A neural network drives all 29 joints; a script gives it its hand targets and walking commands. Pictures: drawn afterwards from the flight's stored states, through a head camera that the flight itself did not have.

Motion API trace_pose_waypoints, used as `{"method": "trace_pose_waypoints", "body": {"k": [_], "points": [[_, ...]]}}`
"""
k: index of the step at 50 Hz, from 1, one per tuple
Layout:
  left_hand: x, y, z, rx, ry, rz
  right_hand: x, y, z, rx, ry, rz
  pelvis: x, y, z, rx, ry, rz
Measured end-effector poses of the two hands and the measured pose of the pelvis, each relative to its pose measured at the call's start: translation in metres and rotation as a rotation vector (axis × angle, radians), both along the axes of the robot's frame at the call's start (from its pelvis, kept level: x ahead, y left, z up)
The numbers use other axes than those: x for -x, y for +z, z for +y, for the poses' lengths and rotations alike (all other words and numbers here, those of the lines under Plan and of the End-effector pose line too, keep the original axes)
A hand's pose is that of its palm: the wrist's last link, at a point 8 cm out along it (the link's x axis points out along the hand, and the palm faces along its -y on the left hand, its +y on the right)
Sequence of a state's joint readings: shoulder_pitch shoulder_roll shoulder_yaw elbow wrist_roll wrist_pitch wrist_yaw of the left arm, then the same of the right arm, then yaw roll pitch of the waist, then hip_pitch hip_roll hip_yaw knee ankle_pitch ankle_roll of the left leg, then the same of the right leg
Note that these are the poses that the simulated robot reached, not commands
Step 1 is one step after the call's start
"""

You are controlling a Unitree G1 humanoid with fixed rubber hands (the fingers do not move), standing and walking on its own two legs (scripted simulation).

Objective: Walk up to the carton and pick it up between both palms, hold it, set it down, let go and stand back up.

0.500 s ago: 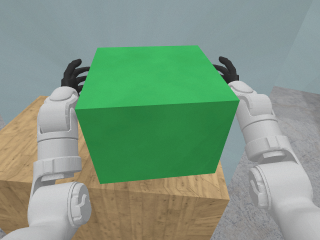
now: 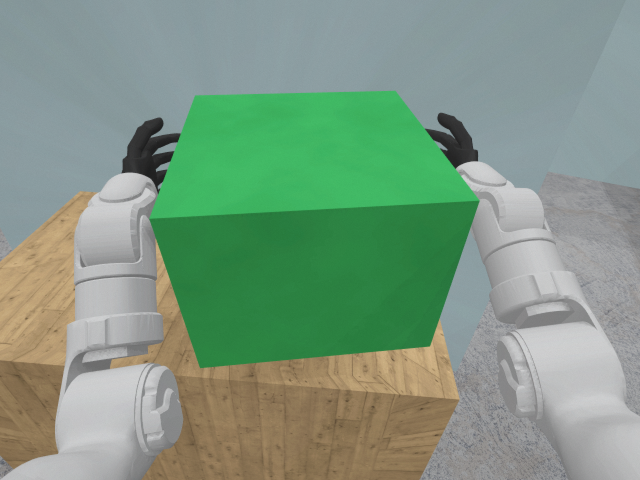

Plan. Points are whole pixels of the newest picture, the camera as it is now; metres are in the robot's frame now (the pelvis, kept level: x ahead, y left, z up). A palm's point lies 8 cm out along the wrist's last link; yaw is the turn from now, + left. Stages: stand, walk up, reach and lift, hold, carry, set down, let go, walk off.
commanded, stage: hold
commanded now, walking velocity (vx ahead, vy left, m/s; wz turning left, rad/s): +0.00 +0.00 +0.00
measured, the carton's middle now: (307, 215) +0.38 +0.00 +0.20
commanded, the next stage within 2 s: set down in 0.52 s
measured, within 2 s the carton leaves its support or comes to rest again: neither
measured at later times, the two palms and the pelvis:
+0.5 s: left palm (142, 184) +0.36 +0.19 +0.25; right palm (458, 174) +0.37 -0.18 +0.27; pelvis +0.00 +0.00 +0.00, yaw +0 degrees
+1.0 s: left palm (129, 185) +0.39 +0.21 +0.24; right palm (426, 198) +0.40 -0.16 +0.22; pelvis +0.01 +0.00 +0.00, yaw +2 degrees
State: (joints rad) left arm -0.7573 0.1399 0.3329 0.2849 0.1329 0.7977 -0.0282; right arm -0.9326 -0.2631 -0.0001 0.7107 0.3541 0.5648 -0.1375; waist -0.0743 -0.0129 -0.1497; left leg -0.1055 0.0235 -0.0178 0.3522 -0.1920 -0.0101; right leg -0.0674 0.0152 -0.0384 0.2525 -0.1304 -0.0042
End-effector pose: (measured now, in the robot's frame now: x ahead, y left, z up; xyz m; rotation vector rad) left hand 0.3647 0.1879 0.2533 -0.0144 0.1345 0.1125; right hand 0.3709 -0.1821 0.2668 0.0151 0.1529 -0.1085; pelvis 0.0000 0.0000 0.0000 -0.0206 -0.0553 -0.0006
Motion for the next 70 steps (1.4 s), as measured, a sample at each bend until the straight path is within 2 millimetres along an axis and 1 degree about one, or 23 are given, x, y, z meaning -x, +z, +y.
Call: {"method": "trace_pose_waypoints", "body": {"k": [29,34,39,42,45,50,54,59,65,70], "points": [[0.000,0.001,0.000,0.001,0.000,-0.003,0.000,0.001,0.000,0.000,0.000,-0.003,0.000,0.000,0.000,0.000,0.001,0.000],[-0.001,0.008,0.002,0.018,0.003,-0.046,-0.001,0.006,0.002,-0.008,-0.001,-0.045,0.000,0.000,0.000,-0.002,0.005,-0.006],[-0.008,0.018,0.008,0.034,-0.010,-0.109,-0.007,0.010,0.006,-0.022,0.000,-0.108,0.001,0.001,-0.001,-0.009,0.013,-0.033],[-0.012,0.018,0.014,0.025,-0.019,-0.128,-0.012,0.002,0.010,-0.014,0.010,-0.128,0.000,0.001,-0.001,-0.013,0.019,-0.049],[-0.017,0.011,0.019,0.012,-0.022,-0.126,-0.017,-0.015,0.016,-0.001,0.018,-0.126,-0.002,0.000,-0.001,-0.015,0.025,-0.058],[-0.024,-0.014,0.024,-0.010,-0.023,-0.108,-0.025,-0.049,0.021,0.024,0.023,-0.112,-0.007,0.000,0.000,-0.012,0.033,-0.058],[-0.029,-0.033,0.022,-0.017,-0.021,-0.104,-0.029,-0.066,0.020,0.045,0.016,-0.111,-0.012,0.000,0.001,-0.007,0.032,-0.050],[-0.036,-0.046,0.016,-0.016,-0.018,-0.106,-0.034,-0.072,0.015,0.062,0.007,-0.116,-0.020,-0.001,0.002,-0.003,0.028,-0.040],[-0.045,-0.044,0.012,-0.012,-0.019,-0.108,-0.041,-0.066,0.011,0.067,0.000,-0.119,-0.027,-0.002,0.002,-0.001,0.021,-0.040],[-0.048,-0.044,0.014,-0.013,-0.020,-0.099,-0.046,-0.065,0.013,0.061,0.001,-0.111,-0.031,-0.002,0.003,-0.002,0.018,-0.047]]}}
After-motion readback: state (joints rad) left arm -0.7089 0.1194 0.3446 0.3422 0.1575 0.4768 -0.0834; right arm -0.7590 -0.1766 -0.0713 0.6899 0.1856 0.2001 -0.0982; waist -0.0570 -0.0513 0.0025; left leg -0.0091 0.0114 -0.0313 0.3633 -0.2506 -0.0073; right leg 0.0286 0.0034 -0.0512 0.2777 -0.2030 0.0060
